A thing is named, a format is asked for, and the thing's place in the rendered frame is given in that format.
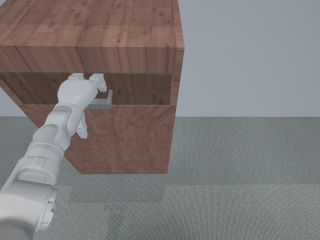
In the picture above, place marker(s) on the robot left hand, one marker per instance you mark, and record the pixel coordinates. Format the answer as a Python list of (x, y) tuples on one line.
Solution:
[(81, 92)]

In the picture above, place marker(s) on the cabinet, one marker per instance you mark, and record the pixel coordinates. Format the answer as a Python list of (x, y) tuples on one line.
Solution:
[(100, 36)]

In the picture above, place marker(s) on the handle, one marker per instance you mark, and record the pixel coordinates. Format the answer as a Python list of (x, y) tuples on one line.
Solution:
[(102, 103)]

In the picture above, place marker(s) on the drawer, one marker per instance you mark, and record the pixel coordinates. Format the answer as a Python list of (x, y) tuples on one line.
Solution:
[(41, 88)]

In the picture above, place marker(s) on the left robot upper arm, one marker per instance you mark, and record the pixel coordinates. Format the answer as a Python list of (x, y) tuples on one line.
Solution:
[(26, 208)]

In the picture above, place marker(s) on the left robot forearm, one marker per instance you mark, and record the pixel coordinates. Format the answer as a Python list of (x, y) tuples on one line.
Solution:
[(41, 162)]

